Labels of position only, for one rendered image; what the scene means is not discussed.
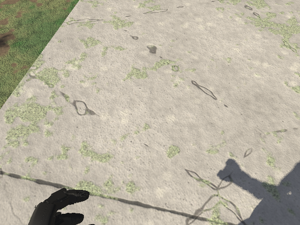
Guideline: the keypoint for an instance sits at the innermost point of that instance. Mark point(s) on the robot left hand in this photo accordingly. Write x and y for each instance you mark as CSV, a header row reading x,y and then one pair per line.
x,y
45,213

